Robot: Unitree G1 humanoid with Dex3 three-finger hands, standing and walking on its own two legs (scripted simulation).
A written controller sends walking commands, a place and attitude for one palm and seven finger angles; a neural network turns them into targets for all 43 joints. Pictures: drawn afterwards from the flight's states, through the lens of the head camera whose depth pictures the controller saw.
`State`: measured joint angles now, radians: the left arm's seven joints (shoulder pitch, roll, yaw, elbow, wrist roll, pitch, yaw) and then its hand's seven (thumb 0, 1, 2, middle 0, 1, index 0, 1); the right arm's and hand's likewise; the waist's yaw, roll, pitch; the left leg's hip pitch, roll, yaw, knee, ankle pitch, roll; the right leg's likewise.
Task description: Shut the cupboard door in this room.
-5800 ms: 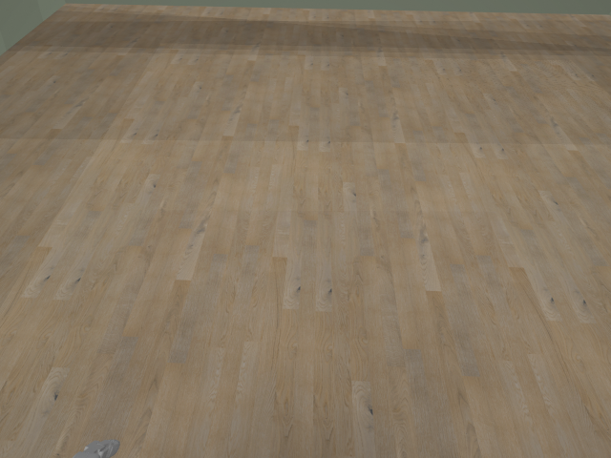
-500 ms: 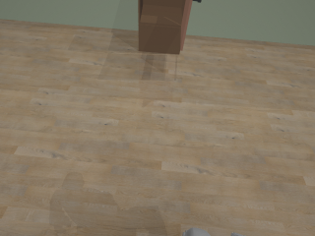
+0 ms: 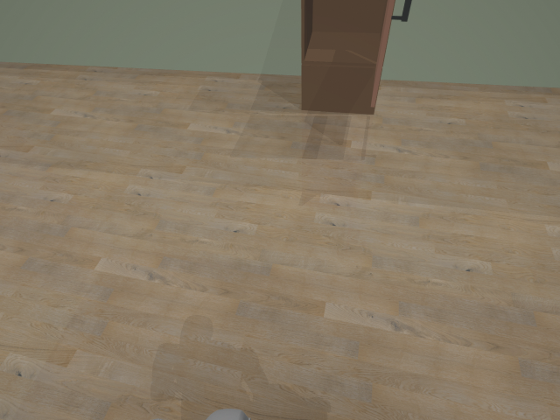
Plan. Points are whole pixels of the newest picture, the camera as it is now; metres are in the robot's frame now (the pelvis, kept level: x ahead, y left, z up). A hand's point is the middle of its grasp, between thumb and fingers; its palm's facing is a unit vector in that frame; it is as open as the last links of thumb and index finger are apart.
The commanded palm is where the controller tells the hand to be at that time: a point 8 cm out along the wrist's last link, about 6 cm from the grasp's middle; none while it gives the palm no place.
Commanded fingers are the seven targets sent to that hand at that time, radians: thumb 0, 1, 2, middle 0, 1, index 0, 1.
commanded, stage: stand and wait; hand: left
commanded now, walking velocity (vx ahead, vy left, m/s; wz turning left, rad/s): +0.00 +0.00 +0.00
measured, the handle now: (402, 2) +1.48 -0.41 -0.02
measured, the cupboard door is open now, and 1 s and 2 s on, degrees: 86 86 86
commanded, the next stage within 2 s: turn or walk to find it in 0.42 s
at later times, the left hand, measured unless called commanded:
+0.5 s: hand out of the picture -0.03 +0.21 -0.18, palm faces +0.05 -0.98 -0.19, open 7.4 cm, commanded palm none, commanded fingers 0.00 0.90 0.90 -0.20 -0.30 -0.20 -0.30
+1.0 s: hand out of the picture +0.01 +0.23 -0.17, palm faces +0.17 -0.95 -0.28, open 7.4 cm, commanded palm none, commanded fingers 0.00 0.90 0.90 -0.20 -0.30 -0.20 -0.30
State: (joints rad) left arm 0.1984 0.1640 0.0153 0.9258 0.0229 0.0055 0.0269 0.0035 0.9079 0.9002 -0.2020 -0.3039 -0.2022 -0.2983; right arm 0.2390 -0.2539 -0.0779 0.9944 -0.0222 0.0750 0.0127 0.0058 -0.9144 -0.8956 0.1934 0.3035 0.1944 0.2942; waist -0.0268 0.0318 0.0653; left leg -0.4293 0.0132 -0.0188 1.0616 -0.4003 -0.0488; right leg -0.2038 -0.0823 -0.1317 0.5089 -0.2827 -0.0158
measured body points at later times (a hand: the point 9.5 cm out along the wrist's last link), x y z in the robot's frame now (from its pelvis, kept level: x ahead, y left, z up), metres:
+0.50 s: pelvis -0.01 +0.03 +0.00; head -0.01 +0.03 +0.45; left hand -0.04 +0.26 -0.16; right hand +0.06 -0.19 -0.15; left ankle -0.02 +0.15 -0.74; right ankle -0.01 -0.10 -0.74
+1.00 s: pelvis -0.03 +0.02 -0.01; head +0.00 +0.02 +0.44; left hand +0.00 +0.28 -0.15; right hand +0.03 -0.21 -0.17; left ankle -0.02 +0.15 -0.74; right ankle -0.01 -0.10 -0.74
